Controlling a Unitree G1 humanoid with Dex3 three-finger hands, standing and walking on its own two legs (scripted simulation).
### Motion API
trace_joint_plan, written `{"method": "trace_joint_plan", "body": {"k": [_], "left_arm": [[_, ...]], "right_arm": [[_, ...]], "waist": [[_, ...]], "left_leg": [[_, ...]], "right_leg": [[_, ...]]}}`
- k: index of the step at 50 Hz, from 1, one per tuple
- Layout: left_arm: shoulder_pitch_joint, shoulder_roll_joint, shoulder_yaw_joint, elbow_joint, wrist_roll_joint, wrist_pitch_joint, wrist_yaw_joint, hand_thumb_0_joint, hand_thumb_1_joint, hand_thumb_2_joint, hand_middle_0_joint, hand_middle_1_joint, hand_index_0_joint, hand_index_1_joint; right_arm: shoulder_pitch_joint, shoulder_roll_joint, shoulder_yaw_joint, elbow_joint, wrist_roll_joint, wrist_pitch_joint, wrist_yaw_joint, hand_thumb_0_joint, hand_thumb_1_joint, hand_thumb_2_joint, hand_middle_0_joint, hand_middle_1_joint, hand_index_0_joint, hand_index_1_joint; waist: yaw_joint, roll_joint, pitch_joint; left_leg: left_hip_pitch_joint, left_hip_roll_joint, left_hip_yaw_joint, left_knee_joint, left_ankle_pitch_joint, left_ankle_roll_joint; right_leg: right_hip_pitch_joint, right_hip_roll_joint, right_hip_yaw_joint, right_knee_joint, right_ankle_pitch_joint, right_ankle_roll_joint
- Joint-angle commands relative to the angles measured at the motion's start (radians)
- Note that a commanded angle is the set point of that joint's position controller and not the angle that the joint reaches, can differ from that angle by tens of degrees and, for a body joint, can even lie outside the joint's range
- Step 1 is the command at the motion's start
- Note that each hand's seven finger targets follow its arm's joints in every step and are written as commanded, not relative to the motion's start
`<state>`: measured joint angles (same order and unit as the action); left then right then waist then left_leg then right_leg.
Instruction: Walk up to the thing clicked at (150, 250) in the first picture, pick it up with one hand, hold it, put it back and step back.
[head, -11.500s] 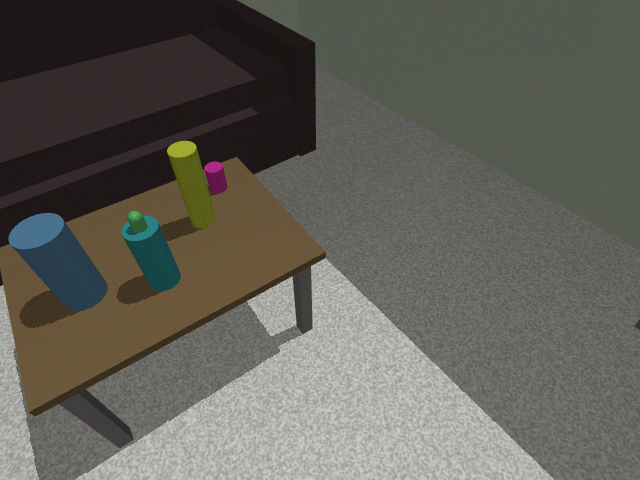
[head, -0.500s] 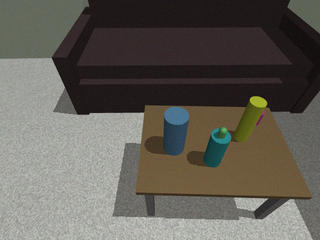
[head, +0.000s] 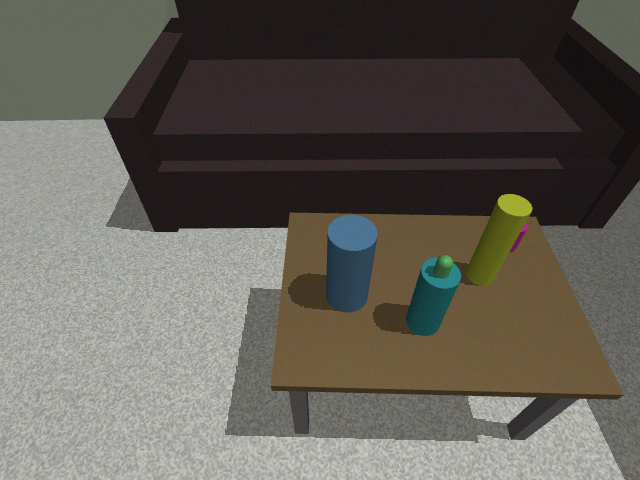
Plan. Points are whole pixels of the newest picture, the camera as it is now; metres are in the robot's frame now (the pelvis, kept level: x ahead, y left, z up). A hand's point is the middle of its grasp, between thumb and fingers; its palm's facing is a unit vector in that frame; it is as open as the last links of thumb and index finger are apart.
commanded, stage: stand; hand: right
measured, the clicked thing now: (433, 292) +0.54 -0.23 -0.23
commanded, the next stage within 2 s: go down in 0.28 s
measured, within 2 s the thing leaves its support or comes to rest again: neither
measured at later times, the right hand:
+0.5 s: hand out of the picture +0.10 -0.24 -0.15, palm faces +0.03 +0.95 -0.32, open 8.4 cm
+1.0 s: hand out of the picture +0.14 -0.26 -0.15, palm faces +0.06 +0.94 -0.34, open 17.1 cm
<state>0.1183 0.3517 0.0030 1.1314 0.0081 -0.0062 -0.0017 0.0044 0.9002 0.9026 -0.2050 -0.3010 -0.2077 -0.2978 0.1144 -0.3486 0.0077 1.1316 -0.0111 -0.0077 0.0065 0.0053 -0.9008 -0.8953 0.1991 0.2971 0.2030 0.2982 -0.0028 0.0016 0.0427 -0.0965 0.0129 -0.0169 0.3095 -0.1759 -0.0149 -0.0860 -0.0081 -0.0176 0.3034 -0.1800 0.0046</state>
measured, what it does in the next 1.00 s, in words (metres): stands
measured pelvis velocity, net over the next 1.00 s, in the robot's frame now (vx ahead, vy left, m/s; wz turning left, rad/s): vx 0.00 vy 0.00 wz -0.03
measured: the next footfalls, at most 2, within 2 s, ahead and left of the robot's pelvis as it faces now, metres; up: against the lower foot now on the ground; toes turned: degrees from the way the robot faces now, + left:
none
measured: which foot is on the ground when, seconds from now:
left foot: down 0.00-1.00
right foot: down 0.00-1.00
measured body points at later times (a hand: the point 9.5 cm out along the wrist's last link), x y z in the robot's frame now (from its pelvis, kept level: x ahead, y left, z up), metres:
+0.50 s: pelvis -0.01 +0.00 -0.01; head +0.02 +0.00 +0.44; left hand +0.11 +0.29 -0.13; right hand +0.10 -0.29 -0.13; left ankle +0.00 +0.13 -0.75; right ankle -0.01 -0.12 -0.75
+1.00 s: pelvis +0.00 +0.00 -0.04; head +0.05 +0.01 +0.41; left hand +0.16 +0.28 -0.13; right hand +0.14 -0.31 -0.13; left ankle +0.00 +0.13 -0.75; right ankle -0.01 -0.12 -0.75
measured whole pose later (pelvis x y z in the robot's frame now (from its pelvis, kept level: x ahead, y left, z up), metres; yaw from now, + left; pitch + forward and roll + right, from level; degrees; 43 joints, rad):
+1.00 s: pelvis +0.00 +0.00 -0.04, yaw -2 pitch +9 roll +1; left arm 0.24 0.29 0.11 0.60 -0.02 -0.09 0.05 0.00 -0.41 0.07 -0.06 -0.05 -0.06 -0.05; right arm 0.18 -0.35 -0.13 0.56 -0.02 0.31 0.07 0.00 0.45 -0.06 0.03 0.06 0.05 0.06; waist 0.01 -0.03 -0.06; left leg -0.53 0.01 0.02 0.76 -0.39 -0.01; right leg -0.55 -0.01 0.02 0.79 -0.40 0.01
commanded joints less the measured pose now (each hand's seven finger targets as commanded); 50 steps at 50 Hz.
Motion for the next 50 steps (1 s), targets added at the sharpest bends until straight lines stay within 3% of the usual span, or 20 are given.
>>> {"method": "trace_joint_plan", "body": {"k": [1, 6, 18, 19, 20, 21, 22, 23, 25, 26, 27, 28, 30, 31, 33, 34, 37, 39, 41, 50], "left_arm": [[-0.034, 0.219, 0.039, -0.057, 0.003, -0.026, 0.011, 0.000, 0.900, 0.900, -0.200, -0.300, -0.200, -0.301], [-0.027, 0.215, 0.036, -0.053, 0.002, -0.026, 0.011, 0.000, 0.900, 0.900, -0.200, -0.300, -0.200, -0.301], [-0.024, 0.216, 0.034, -0.054, 0.000, -0.025, 0.010, 0.000, 0.900, 0.900, -0.200, -0.300, -0.200, -0.301], [-0.022, 0.214, 0.034, -0.052, -0.001, -0.024, 0.010, 0.000, 0.820, 0.820, -0.120, -0.220, -0.120, -0.221], [-0.373, 0.063, 0.024, -0.403, -0.084, -0.144, 0.019, 0.000, 0.740, 0.740, -0.040, -0.140, -0.040, -0.141], [-0.363, 0.117, 0.028, -0.472, -0.087, -0.168, 0.030, 0.000, 0.660, 0.660, -0.019, -0.060, -0.011, -0.061], [-0.266, 0.170, 0.064, -0.351, -0.088, -0.158, 0.040, 0.000, 0.580, 0.580, -0.016, -0.034, -0.008, -0.043], [-0.199, 0.198, 0.100, -0.303, -0.090, -0.143, 0.040, 0.000, 0.500, 0.500, -0.015, -0.034, -0.010, -0.041], [-0.122, 0.221, 0.147, -0.386, -0.091, -0.133, 0.061, 0.000, 0.340, 0.340, -0.020, -0.039, -0.021, -0.039], [-0.154, 0.202, 0.125, -0.410, -0.089, -0.137, 0.069, 0.000, 0.299, 0.260, -0.017, -0.040, -0.020, -0.037], [-0.085, 0.188, 0.133, -0.395, -0.077, -0.127, 0.073, 0.000, 0.272, 0.229, -0.017, -0.039, -0.020, -0.036], [-0.012, 0.154, 0.135, -0.259, -0.055, -0.107, 0.072, 0.000, 0.220, 0.204, -0.020, -0.041, -0.026, -0.035], [-0.002, 0.147, 0.167, -0.356, -0.032, -0.112, 0.056, 0.000, 0.080, 0.157, -0.031, -0.044, -0.036, -0.039], [0.011, 0.180, 0.187, -0.493, -0.033, -0.117, 0.050, 0.000, 0.000, 0.127, -0.038, -0.049, -0.046, -0.040], [0.142, 0.119, 0.159, -0.410, -0.041, -0.092, 0.031, 0.000, -0.104, 0.094, -0.040, -0.052, -0.053, -0.038], [0.127, 0.099, 0.142, -0.392, -0.048, -0.086, 0.025, 0.000, -0.149, 0.083, -0.043, -0.053, -0.055, -0.040], [0.003, 0.139, 0.168, -0.560, -0.054, -0.098, 0.017, 0.000, -0.306, 0.065, -0.054, -0.053, -0.058, -0.048], [0.004, 0.104, 0.147, -0.540, -0.051, -0.095, 0.016, 0.000, -0.400, 0.050, -0.057, -0.051, -0.058, -0.049], [-0.034, 0.123, 0.166, -0.610, -0.044, -0.121, 0.026, 0.000, -0.519, 0.040, -0.063, -0.053, -0.059, -0.057], [0.100, 0.127, 0.174, -0.730, -0.024, -0.147, 0.082, 0.000, -0.553, 0.053, -0.055, -0.045, -0.046, -0.055]], "right_arm": [[-0.041, -0.217, -0.038, -0.060, 0.003, -0.023, -0.017, 0.000, -0.900, -0.900, 0.200, 0.300, 0.200, 0.300], [-0.039, -0.219, -0.041, -0.054, 0.003, -0.022, -0.016, 0.000, -0.900, -0.900, 0.200, 0.300, 0.200, 0.300], [-0.024, -0.215, -0.038, -0.049, 0.003, -0.023, -0.016, 0.000, -0.900, -0.900, 0.200, 0.300, 0.200, 0.300], [-0.018, -0.215, -0.037, -0.048, 0.001, -0.024, -0.016, 0.000, -0.820, -0.820, 0.120, 0.220, 0.120, 0.220], [-0.369, -0.044, -0.014, -0.399, 0.075, -0.106, -0.030, 0.000, -0.740, -0.740, 0.040, 0.140, 0.040, 0.140], [-0.341, -0.124, -0.038, -0.490, 0.068, -0.114, -0.038, 0.000, -0.660, -0.660, 0.030, 0.063, 0.030, 0.063], [-0.197, -0.130, -0.039, -0.296, 0.065, -0.074, -0.040, 0.000, -0.580, -0.580, 0.033, 0.061, 0.033, 0.061], [-0.162, -0.163, -0.071, -0.239, 0.064, -0.041, -0.037, 0.000, -0.500, -0.500, 0.022, 0.067, 0.028, 0.067], [-0.177, -0.212, -0.133, -0.231, 0.056, 0.005, -0.049, 0.000, -0.340, -0.340, 0.038, 0.059, 0.038, 0.059], [-0.203, -0.230, -0.125, -0.262, 0.045, 0.020, -0.051, 0.000, -0.260, -0.260, 0.040, 0.057, 0.038, 0.057], [-0.211, -0.236, -0.129, -0.256, 0.031, 0.044, -0.044, 0.000, -0.180, -0.205, 0.047, 0.053, 0.044, 0.053], [-0.219, -0.235, -0.136, -0.190, 0.008, 0.078, -0.030, 0.000, -0.158, -0.181, 0.055, 0.048, 0.049, 0.048], [-0.114, -0.237, -0.186, -0.215, -0.019, 0.130, 0.003, 0.000, -0.024, -0.131, 0.061, 0.044, 0.054, 0.044], [-0.070, -0.218, -0.186, -0.296, -0.015, 0.158, 0.016, 0.000, 0.031, -0.108, 0.064, 0.042, 0.055, 0.042], [-0.018, -0.201, -0.169, -0.377, -0.018, 0.222, 0.046, 0.000, 0.127, -0.078, 0.065, 0.041, 0.057, 0.041], [-0.049, -0.198, -0.155, -0.404, -0.016, 0.250, 0.056, 0.000, 0.173, -0.072, 0.062, 0.043, 0.054, 0.043], [-0.084, -0.222, -0.174, -0.549, -0.016, 0.298, 0.060, 0.000, 0.369, -0.065, 0.036, 0.055, 0.041, 0.055], [-0.081, -0.208, -0.163, -0.571, -0.016, 0.305, 0.063, 0.000, 0.448, -0.050, 0.032, 0.057, 0.040, 0.057], [-0.118, -0.197, -0.163, -0.633, -0.014, 0.291, 0.064, 0.000, 0.545, -0.038, 0.026, 0.061, 0.037, 0.061], [0.039, -0.242, -0.236, -0.779, -0.010, 0.297, 0.040, 0.000, 0.611, -0.024, 0.023, 0.060, 0.034, 0.060]], "waist": [[0.004, 0.007, -0.067], [0.006, 0.002, -0.042], [0.006, 0.010, -0.047], [0.003, 0.013, -0.045], [0.017, -0.082, -0.062], [-0.010, -0.063, -0.088], [-0.019, -0.037, -0.053], [-0.004, -0.016, -0.026], [0.028, 0.028, -0.210], [0.015, 0.022, -0.259], [0.018, 0.012, -0.279], [0.005, 0.010, -0.166], [0.012, 0.040, -0.280], [0.022, 0.053, -0.386], [0.010, -0.052, -0.269], [0.012, -0.075, -0.212], [0.014, -0.045, -0.244], [0.011, -0.045, -0.189], [0.021, -0.026, -0.219], [0.006, -0.027, -0.367]], "left_leg": [[0.009, 0.118, -0.083, -0.038, 0.149, 0.035], [-0.010, 0.114, -0.087, -0.048, 0.102, 0.033], [-0.015, 0.114, -0.086, -0.052, 0.127, 0.033], [-0.024, 0.112, -0.086, -0.058, 0.110, 0.031], [-0.128, -0.008, 0.032, 0.056, 0.029, 0.016], [-0.093, -0.019, 0.039, 0.054, -0.020, 0.017], [-0.113, -0.021, 0.047, 0.054, -0.057, 0.018], [-0.154, -0.021, 0.055, 0.082, -0.061, 0.013], [-0.127, -0.014, 0.057, 0.123, 0.056, 0.007], [-0.124, -0.013, 0.055, 0.143, 0.081, 0.011], [-0.136, -0.013, 0.049, 0.162, 0.101, 0.014], [-0.221, -0.016, 0.050, 0.178, 0.064, 0.020], [-0.191, -0.022, 0.055, 0.213, 0.089, 0.018], [-0.140, -0.023, 0.057, 0.218, 0.138, 0.016], [-0.212, -0.027, 0.060, 0.212, 0.136, 0.026], [-0.248, -0.029, 0.065, 0.216, 0.096, 0.027], [-0.271, -0.028, 0.069, 0.238, 0.021, 0.025], [-0.327, -0.025, 0.070, 0.259, -0.025, 0.027], [-0.345, -0.023, 0.064, 0.285, -0.045, 0.024], [-0.326, -0.017, 0.059, 0.386, 0.077, 0.018]], "right_leg": [[0.005, -0.132, 0.093, -0.046, 0.136, -0.026], [-0.009, -0.127, 0.092, -0.061, 0.078, -0.022], [-0.002, -0.131, 0.097, -0.050, 0.108, -0.026], [0.000, -0.129, 0.094, -0.050, 0.090, -0.024], [-0.150, -0.001, -0.018, 0.056, 0.021, -0.015], [-0.128, -0.006, -0.006, 0.049, -0.011, -0.011], [-0.143, -0.001, -0.005, 0.055, -0.040, -0.017], [-0.174, 0.006, -0.006, 0.086, -0.047, -0.015], [-0.139, 0.006, 0.003, 0.145, 0.066, -0.017], [-0.141, 0.004, 0.005, 0.165, 0.096, -0.013], [-0.148, 0.008, 0.004, 0.186, 0.119, -0.012], [-0.220, 0.010, 0.005, 0.200, 0.085, -0.016], [-0.212, 0.017, 0.001, 0.237, 0.095, -0.022], [-0.165, 0.020, -0.001, 0.243, 0.134, -0.021], [-0.204, 0.023, -0.010, 0.236, 0.136, -0.014], [-0.236, 0.020, -0.010, 0.240, 0.097, -0.015], [-0.283, 0.008, 0.005, 0.262, 0.024, -0.014], [-0.336, 0.009, 0.010, 0.280, -0.023, -0.017], [-0.348, 0.005, 0.019, 0.311, -0.045, -0.022], [-0.324, 0.004, 0.034, 0.416, 0.122, -0.013]]}}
